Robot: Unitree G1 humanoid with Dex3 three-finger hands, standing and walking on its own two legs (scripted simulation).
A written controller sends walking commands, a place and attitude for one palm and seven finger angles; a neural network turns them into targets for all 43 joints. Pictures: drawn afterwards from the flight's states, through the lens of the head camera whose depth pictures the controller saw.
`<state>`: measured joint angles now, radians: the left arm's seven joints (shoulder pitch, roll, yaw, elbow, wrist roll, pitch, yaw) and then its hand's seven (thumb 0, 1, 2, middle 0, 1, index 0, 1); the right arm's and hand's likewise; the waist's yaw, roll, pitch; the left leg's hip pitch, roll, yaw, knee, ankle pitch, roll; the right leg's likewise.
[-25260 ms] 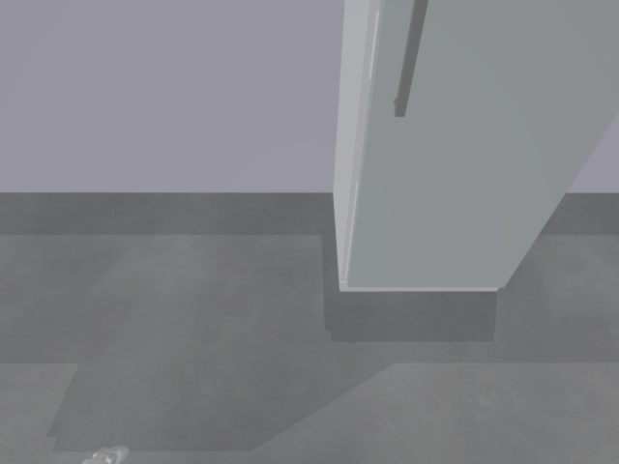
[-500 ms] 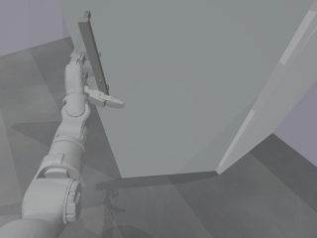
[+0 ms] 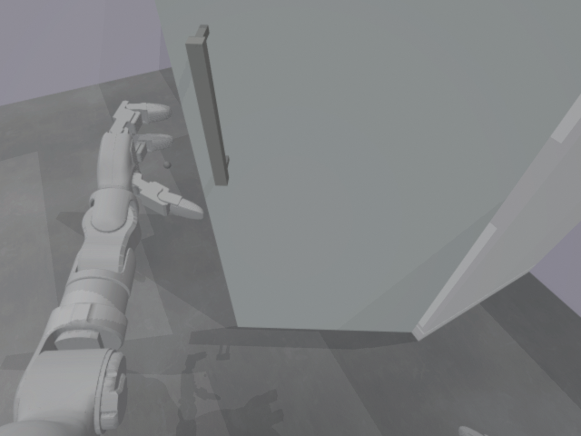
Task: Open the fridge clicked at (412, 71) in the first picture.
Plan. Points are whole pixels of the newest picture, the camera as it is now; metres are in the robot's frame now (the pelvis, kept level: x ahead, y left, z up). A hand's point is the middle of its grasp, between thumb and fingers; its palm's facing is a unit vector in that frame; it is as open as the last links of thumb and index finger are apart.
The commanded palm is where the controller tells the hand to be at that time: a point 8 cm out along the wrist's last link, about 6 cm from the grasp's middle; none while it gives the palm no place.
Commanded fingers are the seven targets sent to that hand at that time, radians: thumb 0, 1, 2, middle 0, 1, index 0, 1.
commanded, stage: slip the hand off the handle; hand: left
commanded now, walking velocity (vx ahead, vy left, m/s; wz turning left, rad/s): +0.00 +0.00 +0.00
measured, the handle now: (213, 115) +0.52 +0.12 +0.18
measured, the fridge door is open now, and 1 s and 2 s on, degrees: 60 60 60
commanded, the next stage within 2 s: draw the hand back to the body in 1.18 s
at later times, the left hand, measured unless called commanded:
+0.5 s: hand (165, 199) +0.38 +0.17 +0.14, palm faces +0.14 -0.98 -0.16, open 14.7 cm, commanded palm +0.34 +0.21 +0.15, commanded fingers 0.00 -0.55 0.20 -0.25 -1.15 -0.25 -1.15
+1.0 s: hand (171, 240) +0.31 +0.14 +0.15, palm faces +0.14 -0.97 -0.17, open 14.7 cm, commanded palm +0.29 +0.20 +0.15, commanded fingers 0.00 -0.55 0.20 -0.25 -1.15 -0.25 -1.15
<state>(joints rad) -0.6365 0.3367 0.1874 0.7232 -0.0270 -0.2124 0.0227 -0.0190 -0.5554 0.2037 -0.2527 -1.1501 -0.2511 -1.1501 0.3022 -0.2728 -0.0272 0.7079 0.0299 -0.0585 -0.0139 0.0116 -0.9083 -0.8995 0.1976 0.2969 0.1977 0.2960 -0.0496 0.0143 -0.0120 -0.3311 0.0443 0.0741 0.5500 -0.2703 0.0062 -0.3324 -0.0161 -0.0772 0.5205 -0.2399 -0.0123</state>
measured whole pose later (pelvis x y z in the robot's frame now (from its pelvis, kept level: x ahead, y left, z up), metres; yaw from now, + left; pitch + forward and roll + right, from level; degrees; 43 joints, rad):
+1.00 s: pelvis -0.01 -0.02 +0.00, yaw +1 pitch -4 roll +0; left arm -0.13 0.21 0.04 0.05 -0.07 -0.01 0.04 -0.02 -0.56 0.20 -0.25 -1.15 -0.25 -1.15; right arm 0.16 -0.23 0.05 0.67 0.02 -0.09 -0.07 0.01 -0.91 -0.90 0.20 0.30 0.20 0.30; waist 0.04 0.04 0.02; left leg -0.17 0.05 0.05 0.50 -0.25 -0.02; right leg -0.17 -0.01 -0.10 0.49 -0.24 -0.03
